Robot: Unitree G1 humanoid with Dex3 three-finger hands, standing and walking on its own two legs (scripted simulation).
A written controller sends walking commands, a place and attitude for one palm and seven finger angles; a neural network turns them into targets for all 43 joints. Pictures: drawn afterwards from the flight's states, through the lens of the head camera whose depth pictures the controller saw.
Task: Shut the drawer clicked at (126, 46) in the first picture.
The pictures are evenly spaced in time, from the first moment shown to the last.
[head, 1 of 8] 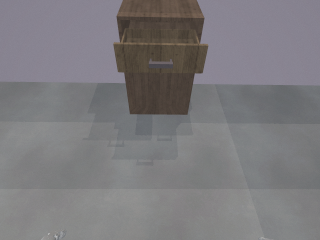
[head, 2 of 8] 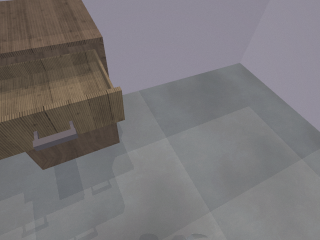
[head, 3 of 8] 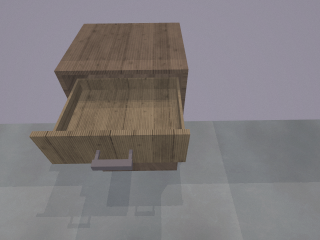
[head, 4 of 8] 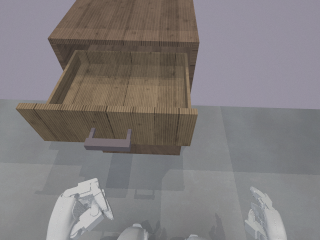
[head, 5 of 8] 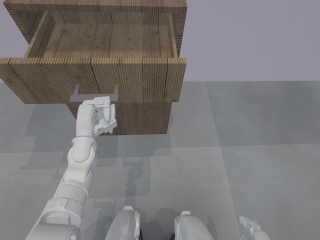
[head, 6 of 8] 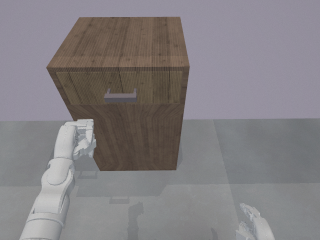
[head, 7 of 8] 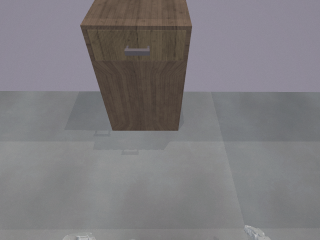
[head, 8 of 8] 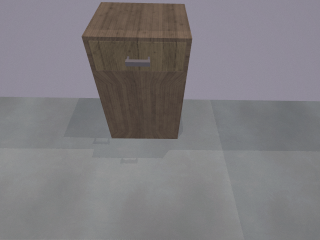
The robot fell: no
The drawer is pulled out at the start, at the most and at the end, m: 0.30 0.30 0.00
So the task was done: yes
